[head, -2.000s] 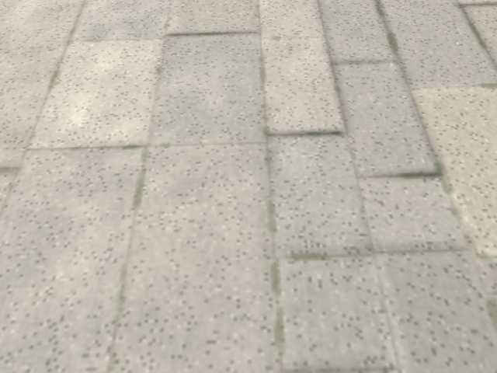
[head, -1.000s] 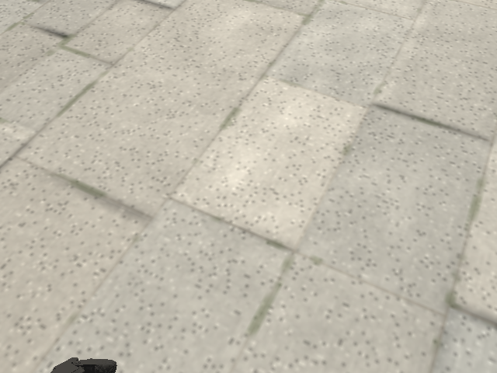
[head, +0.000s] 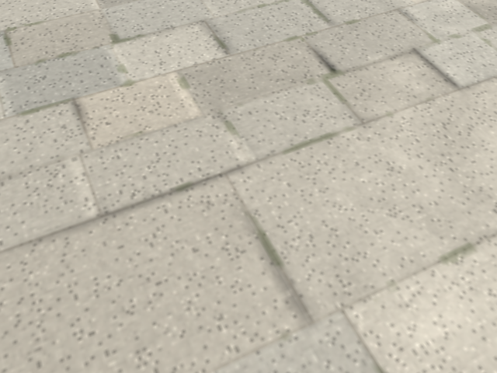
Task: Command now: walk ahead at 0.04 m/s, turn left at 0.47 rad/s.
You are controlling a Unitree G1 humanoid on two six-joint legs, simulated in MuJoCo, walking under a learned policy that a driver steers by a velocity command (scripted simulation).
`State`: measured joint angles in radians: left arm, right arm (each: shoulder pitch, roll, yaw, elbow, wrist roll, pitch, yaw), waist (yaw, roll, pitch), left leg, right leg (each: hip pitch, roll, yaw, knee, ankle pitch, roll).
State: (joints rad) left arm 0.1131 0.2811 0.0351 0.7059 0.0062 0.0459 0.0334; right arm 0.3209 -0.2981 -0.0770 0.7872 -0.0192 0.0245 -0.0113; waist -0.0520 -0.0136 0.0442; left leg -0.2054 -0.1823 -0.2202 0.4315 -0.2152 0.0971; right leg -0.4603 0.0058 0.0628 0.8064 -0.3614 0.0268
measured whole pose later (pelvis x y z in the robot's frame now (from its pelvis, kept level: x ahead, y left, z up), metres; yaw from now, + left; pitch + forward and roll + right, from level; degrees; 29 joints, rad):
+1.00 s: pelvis +0.01 -0.01 +0.00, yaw +4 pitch -2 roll +0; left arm 0.25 0.23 -0.01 1.06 0.01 0.02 0.02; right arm 0.23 -0.22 0.02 1.13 -0.01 0.00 -0.04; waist 0.02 -0.01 0.03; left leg -0.09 -0.06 -0.08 0.36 -0.23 0.04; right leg -0.18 0.01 0.02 0.38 -0.18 0.00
